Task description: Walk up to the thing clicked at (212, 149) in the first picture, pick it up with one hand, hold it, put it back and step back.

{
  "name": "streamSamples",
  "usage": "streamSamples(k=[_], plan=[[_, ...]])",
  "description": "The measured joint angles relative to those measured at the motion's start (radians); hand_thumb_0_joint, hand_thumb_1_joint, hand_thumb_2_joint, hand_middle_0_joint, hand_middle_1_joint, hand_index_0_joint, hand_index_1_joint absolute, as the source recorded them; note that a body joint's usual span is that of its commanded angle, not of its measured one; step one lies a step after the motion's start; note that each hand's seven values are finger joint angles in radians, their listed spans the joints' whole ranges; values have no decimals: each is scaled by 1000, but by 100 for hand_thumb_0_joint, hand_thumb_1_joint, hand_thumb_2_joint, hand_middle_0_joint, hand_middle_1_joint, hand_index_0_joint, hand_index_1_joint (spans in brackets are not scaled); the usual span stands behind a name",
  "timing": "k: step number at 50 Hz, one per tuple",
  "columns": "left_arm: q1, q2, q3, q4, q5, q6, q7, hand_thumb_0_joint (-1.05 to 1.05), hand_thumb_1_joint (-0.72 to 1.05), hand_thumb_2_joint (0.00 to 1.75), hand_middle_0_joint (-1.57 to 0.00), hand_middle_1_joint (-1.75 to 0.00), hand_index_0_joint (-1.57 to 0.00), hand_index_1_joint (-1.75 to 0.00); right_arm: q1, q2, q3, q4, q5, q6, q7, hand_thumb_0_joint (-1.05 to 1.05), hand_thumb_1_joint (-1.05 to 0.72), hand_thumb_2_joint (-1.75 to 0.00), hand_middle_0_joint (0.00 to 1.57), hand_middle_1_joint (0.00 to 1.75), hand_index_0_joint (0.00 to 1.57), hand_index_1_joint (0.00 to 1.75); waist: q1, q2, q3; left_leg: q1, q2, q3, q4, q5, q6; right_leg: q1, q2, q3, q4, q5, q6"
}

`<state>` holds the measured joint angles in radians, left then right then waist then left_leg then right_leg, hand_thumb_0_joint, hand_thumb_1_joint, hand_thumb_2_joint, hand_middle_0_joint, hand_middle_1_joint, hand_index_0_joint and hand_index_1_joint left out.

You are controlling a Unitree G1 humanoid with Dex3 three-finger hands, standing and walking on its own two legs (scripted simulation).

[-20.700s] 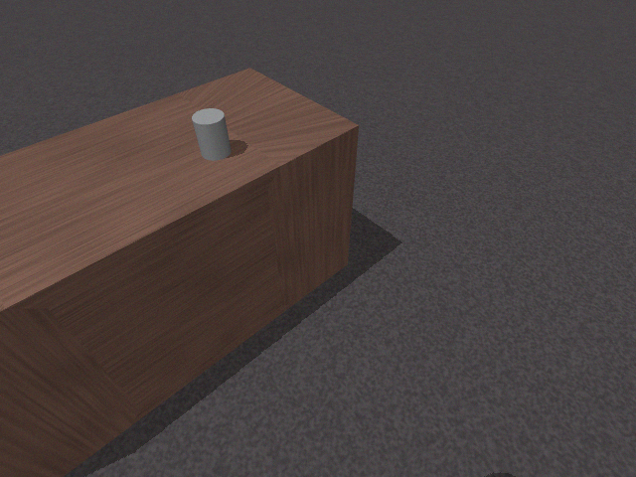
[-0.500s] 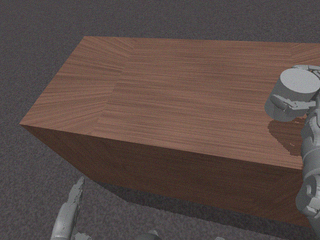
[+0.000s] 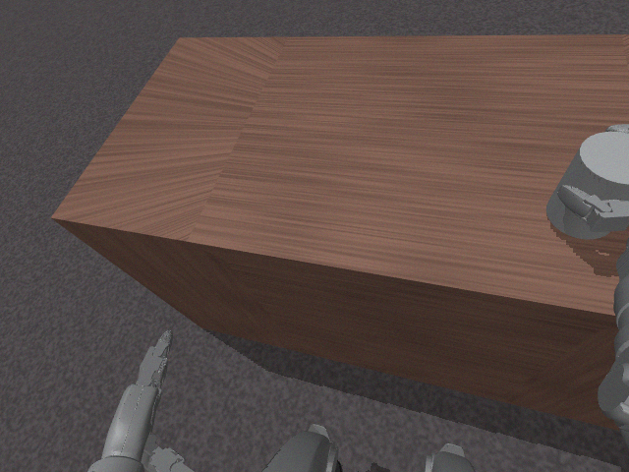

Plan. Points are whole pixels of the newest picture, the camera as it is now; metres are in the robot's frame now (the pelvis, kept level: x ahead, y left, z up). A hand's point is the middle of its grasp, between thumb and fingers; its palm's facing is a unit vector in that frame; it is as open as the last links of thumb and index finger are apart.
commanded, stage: lower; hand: right
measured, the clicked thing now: (598, 188) +0.51 -0.24 +0.02
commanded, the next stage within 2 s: loosen in 0.16 s
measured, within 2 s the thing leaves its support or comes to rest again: rests again in 0.24 s
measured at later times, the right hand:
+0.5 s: hand (606, 185) +0.51 -0.25 +0.03, palm faces +0.30 +0.95 +0.00, open 10.9 cm
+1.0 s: hand (619, 167) +0.52 -0.25 +0.05, palm faces +0.29 +0.96 +0.02, open 14.1 cm
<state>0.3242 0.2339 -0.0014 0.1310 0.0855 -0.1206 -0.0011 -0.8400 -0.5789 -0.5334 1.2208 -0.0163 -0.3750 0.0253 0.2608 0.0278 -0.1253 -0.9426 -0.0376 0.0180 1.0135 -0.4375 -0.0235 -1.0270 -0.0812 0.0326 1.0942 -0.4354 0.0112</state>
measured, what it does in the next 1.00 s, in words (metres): stands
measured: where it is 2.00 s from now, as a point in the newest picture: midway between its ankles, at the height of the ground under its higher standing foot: outside the picture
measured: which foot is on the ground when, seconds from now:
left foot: down 0.00-1.00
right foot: down 0.00-1.00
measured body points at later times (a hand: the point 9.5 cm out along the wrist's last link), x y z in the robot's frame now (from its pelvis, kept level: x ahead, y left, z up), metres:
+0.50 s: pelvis -0.01 +0.00 -0.01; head +0.12 -0.06 +0.41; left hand +0.15 +0.26 +0.00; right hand +0.49 -0.30 +0.03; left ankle +0.02 +0.14 -0.66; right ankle +0.04 -0.12 -0.66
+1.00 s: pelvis -0.01 +0.00 -0.02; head +0.12 -0.04 +0.41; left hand +0.15 +0.26 +0.00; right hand +0.50 -0.30 +0.06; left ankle +0.02 +0.14 -0.66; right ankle +0.04 -0.12 -0.66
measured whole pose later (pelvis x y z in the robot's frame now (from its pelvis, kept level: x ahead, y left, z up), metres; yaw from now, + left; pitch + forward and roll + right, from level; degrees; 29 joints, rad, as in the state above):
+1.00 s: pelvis -0.01 +0.00 -0.02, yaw +0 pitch +23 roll +4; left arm 0.38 0.25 0.01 -0.04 0.07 -0.04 -0.03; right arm -0.93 -0.64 -0.55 1.27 -0.01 -0.40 0.06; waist 0.26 0.00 -0.13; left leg -1.03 -0.04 0.03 1.11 -0.47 -0.02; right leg -1.12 -0.08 0.05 1.18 -0.46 0.01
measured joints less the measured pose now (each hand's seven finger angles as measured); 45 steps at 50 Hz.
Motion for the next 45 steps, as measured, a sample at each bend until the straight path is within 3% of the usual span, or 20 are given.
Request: streamSamples(k=[13,21,29,34,41,45], plan=[[-3,7,8,-52,1,18,-9,-1,-55,6,-6,-5,-6,-5,-35,-7,9,59,-5,-37,-15,0,50,-109,61,100,65,102,9,-12,-9,-38,1,5,38,-12,-5,-44,2,7,46,-14,-7],[28,6,14,-107,4,41,-19,-1,-52,4,-7,-5,-7,-5,-27,-25,-18,28,-16,-38,-13,0,48,-105,64,94,68,96,20,-12,-2,-75,1,4,69,-18,-4,-79,2,7,72,-17,-5],[26,20,10,-106,1,57,-11,-1,-51,3,-7,-5,-7,-4,-40,-31,-6,44,-17,-27,-17,-1,47,-80,72,80,77,82,17,-14,-3,-75,-2,7,73,-21,-1,-79,0,11,75,-20,-1],[25,18,5,-116,1,58,-13,-1,-51,4,-7,-5,-7,-4,-46,-29,-23,42,-8,-46,-5,-1,49,-61,78,72,82,73,16,-16,-8,-67,-1,13,70,-24,2,-72,1,16,71,-20,1],[25,16,15,-124,-6,70,-17,-1,-52,5,-7,-5,-7,-5,-90,-61,-2,67,-6,-52,12,-1,47,-39,71,57,73,57,10,-29,-12,-75,0,17,79,-30,4,-81,3,22,79,-24,3],[35,18,12,-152,-8,77,-22,-1,-53,5,-7,-5,-6,-5,-94,-64,-18,62,0,-40,30,-1,45,-31,65,49,66,50,7,-34,-8,-83,0,15,85,-30,3,-88,3,19,82,-23,2]])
